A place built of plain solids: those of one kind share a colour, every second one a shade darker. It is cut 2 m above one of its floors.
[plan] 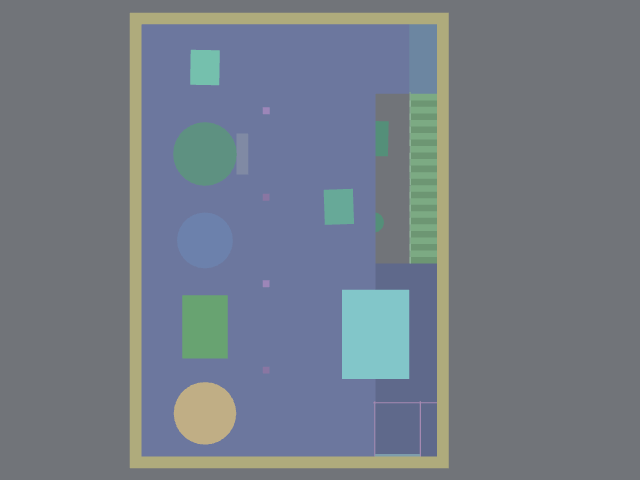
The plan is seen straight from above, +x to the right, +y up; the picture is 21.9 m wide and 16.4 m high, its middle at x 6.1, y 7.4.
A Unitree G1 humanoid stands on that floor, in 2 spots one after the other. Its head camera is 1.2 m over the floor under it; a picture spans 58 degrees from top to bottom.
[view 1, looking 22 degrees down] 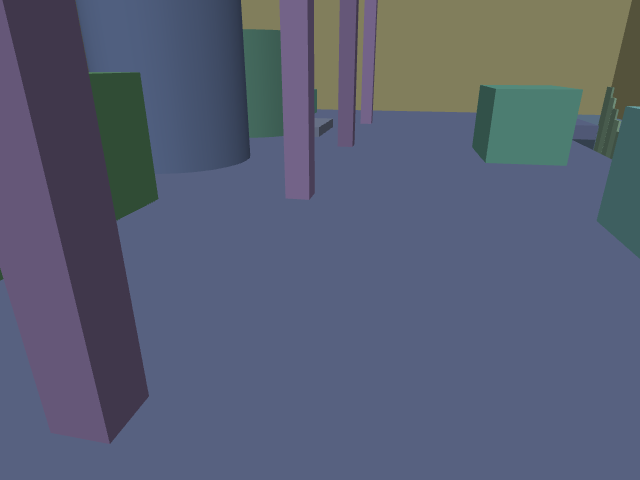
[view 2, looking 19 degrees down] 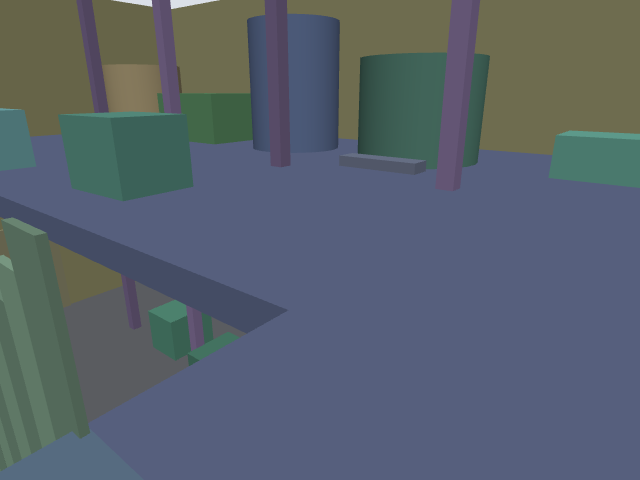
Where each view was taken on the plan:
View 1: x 5.31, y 1.90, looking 102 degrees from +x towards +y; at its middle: upper_floor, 3.20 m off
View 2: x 9.65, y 13.92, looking -142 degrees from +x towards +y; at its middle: upper_floor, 3.69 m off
